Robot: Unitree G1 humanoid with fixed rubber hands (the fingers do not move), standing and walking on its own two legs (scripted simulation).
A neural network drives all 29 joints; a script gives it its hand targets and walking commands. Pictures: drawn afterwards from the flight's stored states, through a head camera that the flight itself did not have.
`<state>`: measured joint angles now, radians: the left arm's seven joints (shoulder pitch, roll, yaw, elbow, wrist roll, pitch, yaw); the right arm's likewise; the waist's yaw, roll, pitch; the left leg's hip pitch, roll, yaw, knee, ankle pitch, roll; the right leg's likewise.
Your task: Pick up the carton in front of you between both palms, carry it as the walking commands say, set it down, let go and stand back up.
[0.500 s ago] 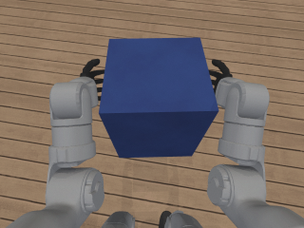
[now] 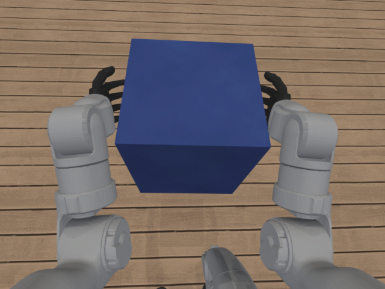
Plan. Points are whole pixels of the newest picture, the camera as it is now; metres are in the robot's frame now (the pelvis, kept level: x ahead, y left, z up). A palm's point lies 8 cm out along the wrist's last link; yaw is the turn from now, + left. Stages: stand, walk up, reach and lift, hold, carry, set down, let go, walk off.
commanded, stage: carry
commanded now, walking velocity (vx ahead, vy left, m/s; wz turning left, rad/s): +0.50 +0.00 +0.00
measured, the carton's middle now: (189, 127) +0.40 -0.04 +0.07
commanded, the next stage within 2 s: none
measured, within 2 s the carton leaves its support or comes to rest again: neither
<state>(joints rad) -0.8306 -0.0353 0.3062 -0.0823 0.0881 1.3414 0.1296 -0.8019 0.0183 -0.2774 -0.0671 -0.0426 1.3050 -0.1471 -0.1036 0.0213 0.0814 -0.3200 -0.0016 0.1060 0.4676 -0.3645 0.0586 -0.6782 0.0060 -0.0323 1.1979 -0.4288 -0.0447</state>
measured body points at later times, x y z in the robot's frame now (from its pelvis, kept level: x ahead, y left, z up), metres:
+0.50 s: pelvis +0.32 -0.03 +0.03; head +0.38 -0.03 +0.47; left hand +0.70 +0.16 +0.18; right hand +0.73 -0.14 +0.18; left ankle +0.44 +0.10 -0.65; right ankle +0.25 -0.11 -0.71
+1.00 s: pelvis +0.65 -0.02 +0.05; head +0.68 -0.02 +0.50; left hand +1.04 +0.13 +0.22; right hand +1.04 -0.17 +0.22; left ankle +0.51 +0.09 -0.66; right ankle +0.76 -0.10 -0.65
